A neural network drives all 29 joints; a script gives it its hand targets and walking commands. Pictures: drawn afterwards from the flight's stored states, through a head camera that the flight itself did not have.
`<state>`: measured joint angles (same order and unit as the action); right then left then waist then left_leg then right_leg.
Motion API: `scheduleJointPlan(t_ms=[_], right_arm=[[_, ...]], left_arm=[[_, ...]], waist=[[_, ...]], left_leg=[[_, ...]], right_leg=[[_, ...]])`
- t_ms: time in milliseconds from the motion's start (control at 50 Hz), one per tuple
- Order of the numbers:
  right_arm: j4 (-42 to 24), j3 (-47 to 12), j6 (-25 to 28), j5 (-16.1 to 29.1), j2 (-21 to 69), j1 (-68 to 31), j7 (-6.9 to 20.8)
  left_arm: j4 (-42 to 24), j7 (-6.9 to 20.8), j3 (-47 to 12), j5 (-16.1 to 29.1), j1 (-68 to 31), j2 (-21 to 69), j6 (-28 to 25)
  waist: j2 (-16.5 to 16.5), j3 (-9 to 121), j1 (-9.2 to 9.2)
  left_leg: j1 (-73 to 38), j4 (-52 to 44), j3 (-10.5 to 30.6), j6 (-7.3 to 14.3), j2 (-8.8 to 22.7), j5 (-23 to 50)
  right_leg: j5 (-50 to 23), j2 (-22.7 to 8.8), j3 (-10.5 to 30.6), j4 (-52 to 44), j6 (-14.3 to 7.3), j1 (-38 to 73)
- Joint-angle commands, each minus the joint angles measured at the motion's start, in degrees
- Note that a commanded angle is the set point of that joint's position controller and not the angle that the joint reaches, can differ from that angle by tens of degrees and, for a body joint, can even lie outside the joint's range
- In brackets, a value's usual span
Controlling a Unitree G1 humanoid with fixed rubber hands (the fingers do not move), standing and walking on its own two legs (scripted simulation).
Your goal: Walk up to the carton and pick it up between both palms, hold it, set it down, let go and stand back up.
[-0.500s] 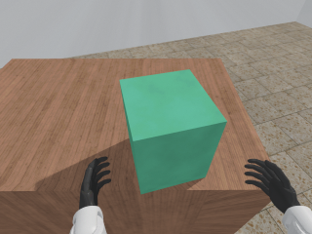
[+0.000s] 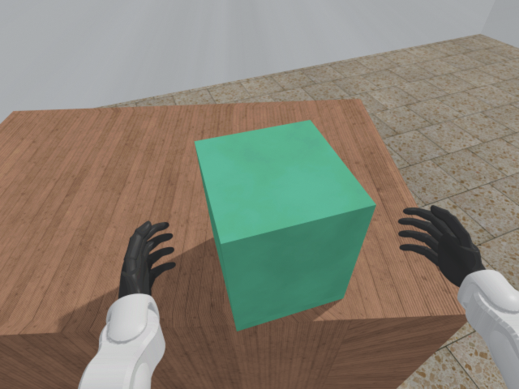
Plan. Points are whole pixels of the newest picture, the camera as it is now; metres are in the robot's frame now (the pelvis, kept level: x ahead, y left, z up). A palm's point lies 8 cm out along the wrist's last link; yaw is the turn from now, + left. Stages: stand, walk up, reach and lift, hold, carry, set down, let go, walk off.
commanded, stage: reach and lift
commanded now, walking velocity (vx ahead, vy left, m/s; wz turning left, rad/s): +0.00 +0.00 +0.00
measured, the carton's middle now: (273, 225) +0.38 +0.02 +0.06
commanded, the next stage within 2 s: none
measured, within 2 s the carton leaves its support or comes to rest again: neither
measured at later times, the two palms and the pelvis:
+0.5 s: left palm (130, 236) +0.28 +0.20 +0.16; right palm (440, 189) +0.37 -0.21 +0.16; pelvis -0.01 +0.00 +0.00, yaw +1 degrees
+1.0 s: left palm (125, 188) +0.32 +0.21 +0.20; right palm (422, 136) +0.43 -0.19 +0.21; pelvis +0.00 +0.00 +0.00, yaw +1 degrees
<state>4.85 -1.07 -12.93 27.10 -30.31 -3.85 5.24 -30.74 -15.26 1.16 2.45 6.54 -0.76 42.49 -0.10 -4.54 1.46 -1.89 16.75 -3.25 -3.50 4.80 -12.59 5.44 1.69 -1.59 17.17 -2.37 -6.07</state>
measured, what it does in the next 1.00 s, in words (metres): stands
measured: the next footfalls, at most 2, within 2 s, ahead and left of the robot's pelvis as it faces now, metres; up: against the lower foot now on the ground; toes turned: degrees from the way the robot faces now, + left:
none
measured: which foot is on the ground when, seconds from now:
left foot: down 0.00-1.00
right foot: down 0.00-1.00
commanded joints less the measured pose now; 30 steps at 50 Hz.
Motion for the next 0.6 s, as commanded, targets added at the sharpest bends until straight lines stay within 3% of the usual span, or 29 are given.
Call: scheduleJointPlan(t_ms=[0, 40, 100, 180, 280, 320, 340, 360, 440, 480, 580], right_arm=[[-9.21, 5.25, -0.28, 0.58, -9.90, -19.62, -0.57], [-6.46, 4.95, -1.37, 1.04, -10.10, -20.61, -0.54], [-6.04, 4.85, -2.63, 0.05, -10.40, -28.80, -0.56], [-3.57, 4.94, -3.79, -0.46, -11.01, -34.30, -0.66], [5.55, 4.53, -5.22, -1.50, -10.72, -41.27, -0.02], [5.47, 5.28, -4.98, -1.55, -11.68, -43.48, 0.26], [6.52, 3.45, -5.25, -1.06, -10.83, -41.94, 0.24], [6.66, 4.14, -5.46, -1.53, -11.37, -45.74, 0.08], [11.12, 2.60, -5.54, -1.27, -11.55, -45.78, 0.64], [10.34, 2.43, -5.59, -1.32, -11.81, -50.77, 0.54], [11.61, 1.78, -5.58, -1.03, -11.99, -52.90, 0.39]], left_arm=[[-9.46, -0.04, 2.57, -0.41, -14.75, -2.29, 1.51], [-8.77, -0.12, 2.82, -0.63, -15.94, -1.49, 2.87], [-5.18, 0.21, 4.61, 0.36, -22.57, -3.02, 4.40], [-3.88, 0.34, 5.35, 0.85, -28.21, -3.74, 5.69], [1.18, 0.35, 6.51, 0.28, -35.54, -4.07, 7.40], [-0.82, 0.05, 6.27, 0.51, -38.51, -5.16, 7.43], [0.25, 0.10, 6.83, -0.02, -36.59, -4.47, 7.68], [1.58, 0.36, 6.79, 0.62, -40.00, -5.59, 7.66], [4.23, 0.81, 6.90, 0.05, -38.64, -4.24, 8.17], [5.04, 0.81, 7.04, 1.19, -43.48, -5.74, 8.13], [6.66, 0.65, 8.51, 0.87, -44.63, -6.45, 8.23]], waist=[[5.27, 12.26, 1.41], [4.04, 13.19, 1.26], [6.08, 15.21, 1.84], [6.32, 18.96, 1.98], [3.95, 19.68, 1.12], [3.12, 22.76, 0.58], [3.66, 21.94, 1.32], [4.26, 22.70, 0.83], [4.06, 22.16, 1.23], [4.64, 22.15, 1.72], [3.91, 24.88, 2.87]], left_leg=[[5.45, -2.30, 0.95, 2.23, -4.45, 10.63], [4.76, -2.22, 0.83, 2.07, -4.44, 11.76], [8.44, -2.81, 0.22, 2.65, -4.74, 6.30], [9.23, -2.16, 0.22, 2.53, -4.60, 7.79], [11.41, -2.30, 0.56, 2.30, -4.85, 5.34], [11.12, -1.84, 0.52, 2.07, -4.99, 6.16], [11.35, -1.52, 0.42, 2.18, -5.09, 7.73], [12.15, -1.54, 0.56, 2.27, -5.02, 6.51], [10.72, -1.40, 0.72, 1.93, -5.00, 9.09], [12.06, -1.41, 0.48, 2.10, -5.16, 8.18], [11.61, -0.39, 0.31, 1.59, -5.45, 10.53]], right_leg=[[-1.07, -0.02, 5.08, -2.89, -1.46, 7.95], [-2.24, 0.53, 4.37, -2.32, -1.83, 8.24], [3.17, -0.44, 5.68, -2.80, -0.93, 8.50], [1.88, -0.44, 5.81, -1.94, -0.30, 9.92], [5.08, -0.42, 5.63, -2.01, -0.47, 9.47], [2.98, -0.31, 5.17, -1.16, -0.18, 10.32], [1.46, -0.53, 5.65, -1.22, -0.01, 11.74], [2.56, -0.54, 5.51, -1.17, 0.35, 11.15], [0.05, 0.53, 3.96, -1.04, -0.15, 10.31], [0.26, 0.56, 3.90, -0.93, 0.02, 9.50], [-2.82, 0.75, 3.77, -0.16, 0.36, 10.09]])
